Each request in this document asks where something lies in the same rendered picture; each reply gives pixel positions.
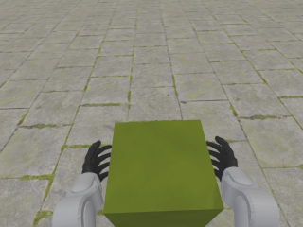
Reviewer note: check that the left robot hand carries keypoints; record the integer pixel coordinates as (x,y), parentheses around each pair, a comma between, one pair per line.
(92,161)

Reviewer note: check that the left robot forearm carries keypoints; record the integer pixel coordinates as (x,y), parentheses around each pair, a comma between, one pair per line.
(81,203)

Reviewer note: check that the right robot forearm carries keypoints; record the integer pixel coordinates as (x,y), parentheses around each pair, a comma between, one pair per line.
(252,206)

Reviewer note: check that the right robot hand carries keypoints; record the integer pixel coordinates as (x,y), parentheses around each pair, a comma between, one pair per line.
(225,155)

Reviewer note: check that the carton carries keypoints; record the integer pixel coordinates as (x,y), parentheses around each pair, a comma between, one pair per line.
(161,175)

